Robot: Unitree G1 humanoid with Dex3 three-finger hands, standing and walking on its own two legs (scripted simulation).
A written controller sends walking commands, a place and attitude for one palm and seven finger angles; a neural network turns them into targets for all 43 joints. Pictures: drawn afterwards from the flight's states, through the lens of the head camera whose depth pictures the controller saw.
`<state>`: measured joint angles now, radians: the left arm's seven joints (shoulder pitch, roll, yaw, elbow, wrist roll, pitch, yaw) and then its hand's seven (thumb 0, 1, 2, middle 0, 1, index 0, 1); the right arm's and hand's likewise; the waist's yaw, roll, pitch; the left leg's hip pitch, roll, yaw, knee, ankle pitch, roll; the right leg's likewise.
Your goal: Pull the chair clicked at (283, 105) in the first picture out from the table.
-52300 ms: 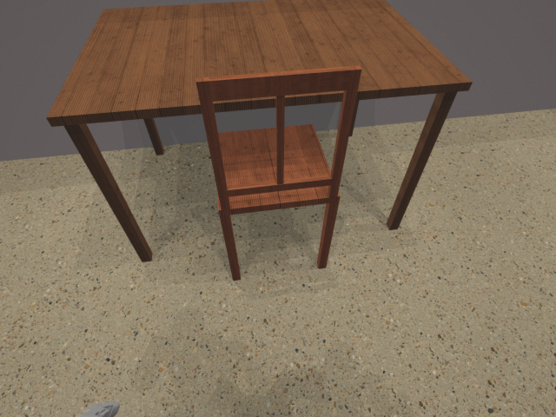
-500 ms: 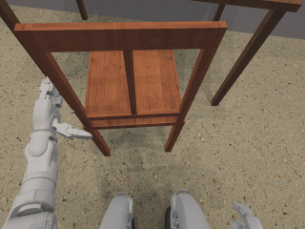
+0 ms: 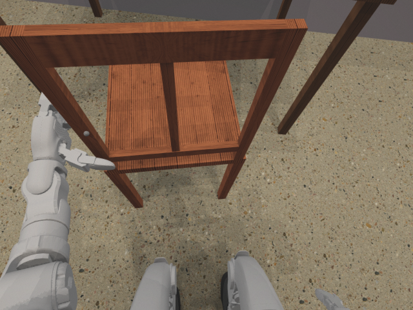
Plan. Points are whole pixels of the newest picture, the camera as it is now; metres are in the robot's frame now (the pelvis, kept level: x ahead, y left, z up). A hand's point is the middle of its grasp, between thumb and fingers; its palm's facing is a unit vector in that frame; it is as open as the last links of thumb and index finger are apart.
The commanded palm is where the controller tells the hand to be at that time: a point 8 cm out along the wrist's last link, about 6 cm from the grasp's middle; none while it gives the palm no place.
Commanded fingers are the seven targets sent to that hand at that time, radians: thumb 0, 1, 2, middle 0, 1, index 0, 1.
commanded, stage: push the fingers through the gap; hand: left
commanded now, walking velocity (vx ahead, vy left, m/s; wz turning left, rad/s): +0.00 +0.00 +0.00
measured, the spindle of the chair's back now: (172, 115) +0.47 +0.06 +0.02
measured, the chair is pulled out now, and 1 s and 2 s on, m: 0.25 0.25 0.28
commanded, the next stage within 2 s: hook a spindle and tug to test in 0.18 s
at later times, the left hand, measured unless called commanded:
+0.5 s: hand (91, 135) +0.43 +0.21 +0.02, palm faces +0.11 -0.99 -0.04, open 16.4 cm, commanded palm +0.41 +0.25 +0.02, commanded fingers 0.00 -0.50 0.30 -0.27 -0.74 -0.27 -0.74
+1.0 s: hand (91, 132) +0.44 +0.21 +0.01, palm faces +0.11 -0.99 -0.05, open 8.3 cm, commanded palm +0.41 +0.25 +0.02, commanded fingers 0.00 0.73 0.83 -0.50 -1.45 -0.50 -1.45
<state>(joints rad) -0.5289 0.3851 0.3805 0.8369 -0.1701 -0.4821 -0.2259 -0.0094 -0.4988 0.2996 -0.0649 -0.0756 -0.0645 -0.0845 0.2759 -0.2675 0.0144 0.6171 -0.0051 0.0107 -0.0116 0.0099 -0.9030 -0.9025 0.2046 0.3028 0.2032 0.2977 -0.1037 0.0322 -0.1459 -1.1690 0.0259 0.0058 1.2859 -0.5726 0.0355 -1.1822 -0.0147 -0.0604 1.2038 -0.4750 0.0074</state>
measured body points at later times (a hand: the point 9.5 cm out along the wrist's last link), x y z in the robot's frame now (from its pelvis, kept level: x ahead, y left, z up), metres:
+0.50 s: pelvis +0.00 +0.01 +0.00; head +0.15 +0.03 +0.43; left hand +0.42 +0.26 +0.02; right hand +0.10 -0.25 -0.12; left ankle +0.01 +0.10 -0.62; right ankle +0.04 -0.13 -0.62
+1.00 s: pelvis +0.00 -0.01 +0.00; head +0.15 +0.02 +0.42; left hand +0.43 +0.27 +0.02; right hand +0.10 -0.27 -0.12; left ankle +0.01 +0.09 -0.62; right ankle +0.04 -0.13 -0.62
